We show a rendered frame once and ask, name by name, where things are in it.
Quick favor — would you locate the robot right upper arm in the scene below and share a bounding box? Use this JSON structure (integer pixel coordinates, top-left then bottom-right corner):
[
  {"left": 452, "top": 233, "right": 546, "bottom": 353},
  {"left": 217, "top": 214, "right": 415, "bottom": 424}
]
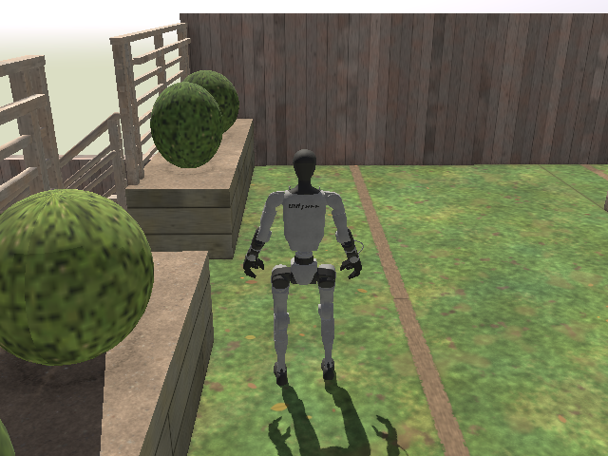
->
[{"left": 324, "top": 191, "right": 351, "bottom": 243}]

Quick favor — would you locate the robot left upper arm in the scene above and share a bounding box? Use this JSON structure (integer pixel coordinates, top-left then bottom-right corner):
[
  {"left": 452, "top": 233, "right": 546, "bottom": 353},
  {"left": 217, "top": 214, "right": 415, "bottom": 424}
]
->
[{"left": 256, "top": 191, "right": 285, "bottom": 242}]

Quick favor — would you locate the right robot forearm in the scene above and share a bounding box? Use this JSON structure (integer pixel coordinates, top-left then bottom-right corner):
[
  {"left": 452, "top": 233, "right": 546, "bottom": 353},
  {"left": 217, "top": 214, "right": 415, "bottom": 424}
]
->
[{"left": 341, "top": 228, "right": 359, "bottom": 263}]

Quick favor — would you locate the right robot foot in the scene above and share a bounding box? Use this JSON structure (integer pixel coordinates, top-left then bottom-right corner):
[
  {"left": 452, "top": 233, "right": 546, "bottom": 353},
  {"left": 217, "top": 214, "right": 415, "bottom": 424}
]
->
[{"left": 321, "top": 358, "right": 334, "bottom": 380}]

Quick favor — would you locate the left robot forearm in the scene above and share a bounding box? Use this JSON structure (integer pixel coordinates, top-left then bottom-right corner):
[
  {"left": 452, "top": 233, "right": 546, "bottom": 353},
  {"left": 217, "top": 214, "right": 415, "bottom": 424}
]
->
[{"left": 246, "top": 227, "right": 265, "bottom": 261}]

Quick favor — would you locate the right robot hand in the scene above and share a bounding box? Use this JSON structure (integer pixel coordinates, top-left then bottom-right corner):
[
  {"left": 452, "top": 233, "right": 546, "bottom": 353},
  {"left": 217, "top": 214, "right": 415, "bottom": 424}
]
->
[{"left": 340, "top": 258, "right": 362, "bottom": 279}]

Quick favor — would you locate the left robot hand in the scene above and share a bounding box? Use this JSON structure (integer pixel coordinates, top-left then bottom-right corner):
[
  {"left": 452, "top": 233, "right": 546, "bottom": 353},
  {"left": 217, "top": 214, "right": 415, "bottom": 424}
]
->
[{"left": 243, "top": 256, "right": 264, "bottom": 278}]

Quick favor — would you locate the robot head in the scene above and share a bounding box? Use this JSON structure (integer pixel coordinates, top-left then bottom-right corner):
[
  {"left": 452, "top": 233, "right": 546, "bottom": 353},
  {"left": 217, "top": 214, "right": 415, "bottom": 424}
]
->
[{"left": 288, "top": 149, "right": 321, "bottom": 195}]

